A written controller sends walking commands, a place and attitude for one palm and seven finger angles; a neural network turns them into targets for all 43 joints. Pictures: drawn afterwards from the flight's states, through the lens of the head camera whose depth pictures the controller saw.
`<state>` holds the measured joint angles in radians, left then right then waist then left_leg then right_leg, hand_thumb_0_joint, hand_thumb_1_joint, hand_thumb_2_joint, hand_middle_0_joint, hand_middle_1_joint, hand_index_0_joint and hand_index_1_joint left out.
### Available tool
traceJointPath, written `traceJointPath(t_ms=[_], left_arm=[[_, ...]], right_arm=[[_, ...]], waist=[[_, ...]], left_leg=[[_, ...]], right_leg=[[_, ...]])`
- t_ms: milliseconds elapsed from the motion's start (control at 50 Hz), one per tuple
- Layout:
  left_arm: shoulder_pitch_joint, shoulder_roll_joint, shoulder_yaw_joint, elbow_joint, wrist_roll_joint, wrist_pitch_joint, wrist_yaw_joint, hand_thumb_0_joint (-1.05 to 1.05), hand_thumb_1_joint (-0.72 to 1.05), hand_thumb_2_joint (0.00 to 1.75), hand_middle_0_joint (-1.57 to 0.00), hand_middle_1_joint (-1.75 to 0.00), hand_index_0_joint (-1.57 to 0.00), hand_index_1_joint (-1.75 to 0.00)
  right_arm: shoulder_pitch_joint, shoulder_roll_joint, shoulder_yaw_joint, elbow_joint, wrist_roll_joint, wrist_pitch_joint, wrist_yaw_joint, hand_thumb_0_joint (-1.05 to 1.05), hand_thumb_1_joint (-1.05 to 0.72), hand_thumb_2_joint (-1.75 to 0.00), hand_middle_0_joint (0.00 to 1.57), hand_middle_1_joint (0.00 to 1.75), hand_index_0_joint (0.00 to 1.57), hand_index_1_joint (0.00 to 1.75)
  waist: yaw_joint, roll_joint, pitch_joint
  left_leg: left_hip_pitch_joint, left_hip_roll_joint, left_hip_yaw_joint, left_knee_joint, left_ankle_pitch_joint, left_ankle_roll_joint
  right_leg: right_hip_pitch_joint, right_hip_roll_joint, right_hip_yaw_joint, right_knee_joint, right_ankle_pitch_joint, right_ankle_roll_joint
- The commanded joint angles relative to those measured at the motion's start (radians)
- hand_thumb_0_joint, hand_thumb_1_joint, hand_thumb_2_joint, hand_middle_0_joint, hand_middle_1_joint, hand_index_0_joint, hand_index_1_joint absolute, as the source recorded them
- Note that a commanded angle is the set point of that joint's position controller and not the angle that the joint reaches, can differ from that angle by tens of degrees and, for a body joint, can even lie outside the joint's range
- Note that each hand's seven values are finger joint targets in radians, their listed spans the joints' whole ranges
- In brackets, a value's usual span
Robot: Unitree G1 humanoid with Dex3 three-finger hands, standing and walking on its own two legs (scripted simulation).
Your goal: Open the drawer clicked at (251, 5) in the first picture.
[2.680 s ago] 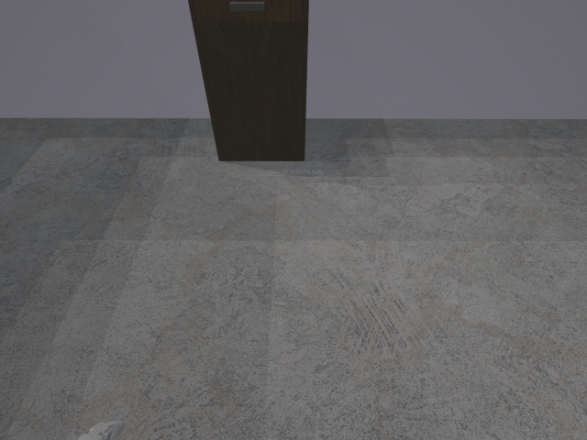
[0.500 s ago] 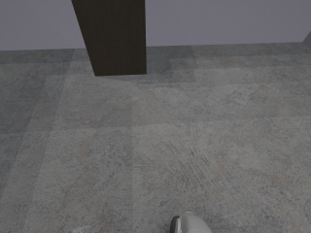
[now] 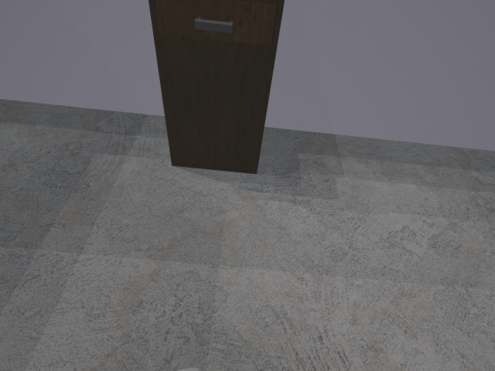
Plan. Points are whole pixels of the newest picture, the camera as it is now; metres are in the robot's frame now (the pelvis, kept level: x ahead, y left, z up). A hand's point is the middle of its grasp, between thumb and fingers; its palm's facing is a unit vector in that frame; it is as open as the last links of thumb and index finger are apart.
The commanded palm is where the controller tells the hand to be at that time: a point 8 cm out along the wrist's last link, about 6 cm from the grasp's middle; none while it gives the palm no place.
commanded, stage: walk to a spot facing it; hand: left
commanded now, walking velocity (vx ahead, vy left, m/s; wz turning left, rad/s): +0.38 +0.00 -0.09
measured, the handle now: (214, 23) +1.21 +0.25 +0.04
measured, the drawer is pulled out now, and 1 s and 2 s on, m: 0.00 0.00 0.00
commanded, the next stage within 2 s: turn to face it in 0.56 s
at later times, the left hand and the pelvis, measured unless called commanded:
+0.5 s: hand (196, 267) +0.35 +0.14 -0.16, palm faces -0.14 -0.97 -0.20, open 7.4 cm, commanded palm none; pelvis +0.22 -0.03 +0.00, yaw -6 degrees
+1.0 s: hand (205, 270) +0.36 +0.12 -0.19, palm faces +0.10 -0.99 -0.11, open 7.4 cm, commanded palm none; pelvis +0.39 -0.04 +0.00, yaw +1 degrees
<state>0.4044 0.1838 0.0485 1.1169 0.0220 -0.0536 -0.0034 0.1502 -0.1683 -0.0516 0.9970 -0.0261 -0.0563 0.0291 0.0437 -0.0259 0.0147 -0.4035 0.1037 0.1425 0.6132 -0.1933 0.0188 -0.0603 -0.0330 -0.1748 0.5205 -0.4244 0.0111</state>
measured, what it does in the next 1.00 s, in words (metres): walks ahead: right foot, then left foot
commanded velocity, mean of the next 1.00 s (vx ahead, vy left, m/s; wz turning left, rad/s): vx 0.25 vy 0.01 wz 0.04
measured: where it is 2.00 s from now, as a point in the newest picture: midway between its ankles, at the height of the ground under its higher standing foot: (248, 277)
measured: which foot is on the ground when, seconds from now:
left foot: down 0.00-0.52, up 0.54-0.94, down 0.96-1.00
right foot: down 0.00-0.00, up 0.02-0.50, down 0.52-0.98, up 1.00-1.00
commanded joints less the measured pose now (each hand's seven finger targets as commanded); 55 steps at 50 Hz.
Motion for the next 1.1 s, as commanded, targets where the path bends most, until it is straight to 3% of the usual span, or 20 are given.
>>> traceJointPath(t_ms=[0,60,140,260,360,400,440,460,480,500,520,560,620,720,860,920,960,980,1000,1080], left_arm=[[-0.053,0.078,0.005,-0.121,-0.005,-0.021,0.001,0.00,0.90,0.90,-0.20,-0.30,-0.20,-0.30],[-0.111,0.057,0.018,-0.094,0.003,-0.009,-0.010,0.00,0.90,0.90,-0.20,-0.30,-0.20,-0.30],[-0.048,-0.003,0.017,-0.071,0.013,0.029,-0.013,0.00,0.90,0.90,-0.20,-0.30,-0.20,-0.30],[-0.190,0.005,0.017,-0.123,0.011,0.045,-0.025,0.00,0.90,0.90,-0.20,-0.30,-0.20,-0.30],[-0.337,-0.003,0.010,-0.166,0.005,0.032,-0.028,0.00,0.90,0.90,-0.20,-0.30,-0.20,-0.30],[-0.335,0.011,0.012,-0.169,0.005,0.023,-0.025,0.00,0.90,0.90,-0.20,-0.30,-0.20,-0.30],[-0.207,0.037,0.022,-0.131,0.007,0.016,-0.023,0.00,0.90,0.90,-0.20,-0.30,-0.20,-0.30],[-0.066,0.063,0.032,-0.085,0.012,0.006,-0.019,0.00,0.90,0.90,-0.20,-0.30,-0.20,-0.30],[0.074,0.145,0.053,-0.041,0.019,-0.008,-0.010,0.00,0.90,0.90,-0.20,-0.30,-0.20,-0.30],[0.166,0.258,0.079,-0.026,0.009,-0.011,0.005,0.00,0.90,0.90,-0.20,-0.30,-0.20,-0.30],[0.144,0.272,0.077,-0.030,-0.012,-0.004,0.010,0.00,0.90,0.90,-0.20,-0.30,-0.20,-0.30],[-0.039,0.185,0.053,-0.074,-0.011,-0.005,0.012,0.00,0.90,0.90,-0.20,-0.30,-0.20,-0.30],[-0.136,0.079,0.015,-0.088,-0.002,-0.022,0.019,0.00,0.90,0.90,-0.20,-0.30,-0.20,-0.30],[-0.113,0.048,-0.001,-0.074,0.001,-0.029,0.026,0.00,0.90,0.90,-0.20,-0.30,-0.20,-0.30],[-0.061,0.083,0.001,-0.049,0.001,0.002,0.032,0.00,0.90,0.90,-0.20,-0.30,-0.20,-0.30],[-0.051,0.092,0.004,-0.042,-0.003,0.014,0.029,0.00,0.90,0.90,-0.20,-0.30,-0.20,-0.30],[-0.035,0.021,-0.005,-0.078,-0.012,0.019,0.021,0.00,0.90,0.90,-0.20,-0.30,-0.20,-0.30],[-0.087,0.032,-0.008,-0.103,0.000,0.020,0.021,0.00,0.90,0.90,-0.20,-0.30,-0.20,-0.30],[-0.113,0.042,-0.007,-0.097,0.007,0.026,0.019,0.00,0.90,0.90,-0.20,-0.30,-0.20,-0.30],[-0.077,0.014,0.000,-0.063,0.011,0.026,0.002,0.00,0.90,0.90,-0.20,-0.30,-0.20,-0.30]], right_arm=[[0.437,-0.273,-0.057,0.075,0.000,-0.009,-0.037,0.00,-0.90,-0.90,0.20,0.30,0.20,0.30],[0.246,-0.130,-0.018,0.039,0.002,-0.024,-0.047,0.00,-0.90,-0.90,0.20,0.30,0.20,0.30],[0.227,-0.071,-0.014,0.051,0.005,-0.044,-0.056,0.00,-0.90,-0.90,0.20,0.30,0.20,0.30],[0.287,-0.083,-0.011,0.092,0.010,-0.044,-0.057,0.00,-0.90,-0.90,0.20,0.30,0.20,0.30],[0.368,-0.094,-0.013,0.136,-0.002,-0.034,-0.054,0.00,-0.90,-0.90,0.20,0.30,0.20,0.30],[0.373,-0.100,-0.014,0.146,-0.005,-0.029,-0.053,0.00,-0.90,-0.90,0.20,0.30,0.20,0.30],[0.337,-0.122,-0.015,0.143,-0.001,-0.025,-0.055,0.00,-0.90,-0.90,0.20,0.30,0.20,0.30],[0.320,-0.124,-0.015,0.142,0.004,-0.024,-0.053,0.00,-0.90,-0.90,0.20,0.30,0.20,0.30],[0.322,-0.100,-0.011,0.134,0.014,-0.025,-0.042,0.00,-0.90,-0.90,0.20,0.30,0.20,0.30],[0.377,-0.030,0.003,0.101,0.023,-0.025,-0.038,0.00,-0.90,-0.90,0.20,0.30,0.20,0.30],[0.302,-0.060,-0.001,0.080,0.025,-0.014,-0.043,0.00,-0.90,-0.90,0.20,0.30,0.20,0.30],[0.240,-0.037,-0.009,0.083,0.020,-0.007,-0.040,0.00,-0.90,-0.90,0.20,0.30,0.20,0.30],[0.288,0.011,-0.003,0.113,0.005,0.025,-0.038,0.00,-0.90,-0.90,0.20,0.30,0.20,0.30],[0.277,0.040,0.004,0.097,0.006,0.050,-0.035,0.00,-0.90,-0.90,0.20,0.30,0.20,0.30],[0.100,0.003,0.016,0.035,0.008,0.038,-0.028,0.00,-0.90,-0.90,0.20,0.30,0.20,0.30],[0.201,-0.059,0.003,0.056,0.004,0.028,-0.024,0.00,-0.90,-0.90,0.20,0.30,0.20,0.30],[0.310,-0.206,-0.030,0.069,-0.006,0.024,-0.037,0.00,-0.90,-0.90,0.20,0.30,0.20,0.30],[0.327,-0.198,-0.027,0.078,-0.003,0.029,-0.046,0.00,-0.90,-0.90,0.20,0.30,0.20,0.30],[0.299,-0.181,-0.024,0.074,0.000,0.026,-0.055,0.00,-0.90,-0.90,0.20,0.30,0.20,0.30],[0.177,-0.107,-0.009,0.031,0.006,0.004,-0.059,0.00,-0.90,-0.90,0.20,0.30,0.20,0.30]], waist=[[-0.179,0.322,-0.102],[-0.103,0.116,0.057],[-0.041,0.104,0.040],[-0.055,0.130,0.100],[-0.102,0.143,0.131],[-0.092,0.138,0.117],[-0.020,0.114,0.071],[0.044,0.088,-0.001],[0.103,-0.035,-0.103],[0.098,-0.303,-0.228],[0.092,-0.209,-0.197],[0.032,-0.099,-0.031],[-0.060,-0.021,0.040],[-0.089,-0.062,0.031],[-0.031,-0.102,0.043],[-0.079,0.010,0.016],[-0.112,0.382,-0.018],[-0.122,0.327,0.005],[-0.118,0.366,0.016],[-0.056,0.127,-0.003]], left_leg=[[0.595,0.388,-0.576,-0.346,-0.047,0.190],[0.325,0.290,-0.343,-0.395,0.002,0.129],[0.264,0.215,-0.144,-0.429,0.108,0.107],[0.347,0.194,-0.053,-0.462,0.170,0.116],[0.421,0.205,-0.010,-0.416,0.291,0.109],[0.432,0.221,-0.001,-0.363,0.377,0.100],[0.395,0.212,0.036,-0.205,0.547,0.081],[0.337,0.166,0.071,-0.031,0.552,0.051],[0.150,0.108,0.096,0.236,0.352,0.015],[-0.109,-0.049,0.077,0.567,-0.321,-0.030],[-0.168,-0.041,-0.079,0.720,-0.380,-0.007],[-0.184,0.038,-0.123,0.765,-0.208,-0.004],[-0.097,0.063,-0.135,0.640,-0.094,-0.018],[-0.065,0.046,-0.087,0.392,-0.052,-0.054],[0.034,-0.002,-0.033,0.055,-0.023,-0.047],[0.255,-0.004,-0.030,-0.077,0.115,-0.020],[0.388,0.272,-0.416,-0.295,0.141,0.144],[0.363,0.305,-0.502,-0.374,-0.016,0.204],[0.333,0.278,-0.494,-0.396,-0.083,0.195],[0.217,0.185,-0.302,-0.410,-0.079,0.142]], right_leg=[[-0.597,0.001,0.108,0.691,-0.151,-0.037],[-0.592,-0.099,0.165,0.758,0.068,-0.029],[-0.538,-0.113,0.150,0.671,0.183,0.003],[-0.619,-0.125,0.108,0.434,0.280,0.021],[-0.560,-0.079,0.046,0.177,0.259,-0.012],[-0.483,-0.053,0.034,0.121,0.223,-0.036],[-0.290,-0.008,0.009,0.070,0.217,-0.063],[-0.096,0.018,-0.002,0.013,0.268,-0.074],[0.147,-0.113,0.151,-0.011,0.265,-0.116],[0.334,-0.399,0.591,-0.137,0.330,-0.218],[0.266,-0.434,0.666,-0.235,0.325,-0.248],[-0.008,-0.389,0.518,-0.285,0.161,-0.200],[-0.206,-0.305,0.228,-0.309,0.325,-0.127],[-0.213,-0.253,0.058,-0.278,0.626,-0.131],[-0.107,-0.257,0.049,-0.182,0.660,-0.119],[-0.205,-0.223,0.009,-0.051,0.373,-0.070],[-0.416,-0.030,-0.075,0.320,-0.168,0.011],[-0.480,-0.021,0.019,0.495,-0.232,0.000],[-0.518,-0.063,0.069,0.595,-0.183,-0.007],[-0.448,-0.096,0.114,0.585,0.025,0.004]])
